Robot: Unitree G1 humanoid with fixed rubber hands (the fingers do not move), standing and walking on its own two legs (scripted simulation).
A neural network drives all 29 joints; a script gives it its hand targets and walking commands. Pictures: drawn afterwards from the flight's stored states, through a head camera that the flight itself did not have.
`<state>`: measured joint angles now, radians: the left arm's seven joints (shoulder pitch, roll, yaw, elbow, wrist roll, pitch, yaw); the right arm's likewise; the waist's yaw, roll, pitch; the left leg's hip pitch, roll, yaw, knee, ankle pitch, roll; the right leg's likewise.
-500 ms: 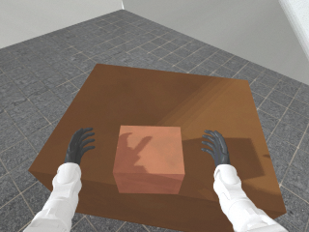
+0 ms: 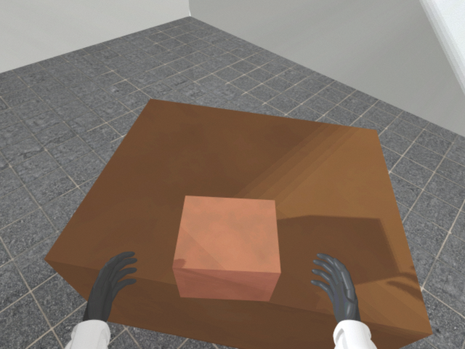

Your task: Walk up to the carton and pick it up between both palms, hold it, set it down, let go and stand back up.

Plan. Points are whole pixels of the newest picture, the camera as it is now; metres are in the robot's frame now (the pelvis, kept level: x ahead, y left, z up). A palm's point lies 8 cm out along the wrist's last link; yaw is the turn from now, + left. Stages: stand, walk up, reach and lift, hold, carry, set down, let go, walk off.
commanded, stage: set down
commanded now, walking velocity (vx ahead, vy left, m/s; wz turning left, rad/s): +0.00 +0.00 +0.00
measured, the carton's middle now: (227, 248) +0.37 +0.02 -0.13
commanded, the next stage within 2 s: let go in 1.20 s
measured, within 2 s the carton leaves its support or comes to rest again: neither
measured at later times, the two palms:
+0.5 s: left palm (105, 325) +0.20 +0.23 -0.05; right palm (358, 332) +0.18 -0.20 -0.05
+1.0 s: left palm (105, 342) +0.18 +0.22 -0.06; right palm (368, 346) +0.16 -0.21 -0.06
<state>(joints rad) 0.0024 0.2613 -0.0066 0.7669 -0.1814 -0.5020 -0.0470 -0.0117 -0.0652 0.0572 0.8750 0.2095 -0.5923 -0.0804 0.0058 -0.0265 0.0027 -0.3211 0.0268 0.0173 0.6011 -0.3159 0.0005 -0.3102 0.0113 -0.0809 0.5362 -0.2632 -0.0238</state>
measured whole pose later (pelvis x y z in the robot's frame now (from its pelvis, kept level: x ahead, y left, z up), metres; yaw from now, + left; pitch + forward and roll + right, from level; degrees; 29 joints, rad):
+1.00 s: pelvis +0.02 +0.00 +0.01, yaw -2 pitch -4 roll +0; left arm 0.20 0.23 0.00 0.56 -0.04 -0.02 -0.01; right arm 0.18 -0.13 0.00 0.77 0.04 -0.28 -0.01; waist 0.03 -0.02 0.06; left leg -0.06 0.03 0.06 0.37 -0.24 0.00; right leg -0.09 0.02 -0.04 0.35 -0.20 -0.03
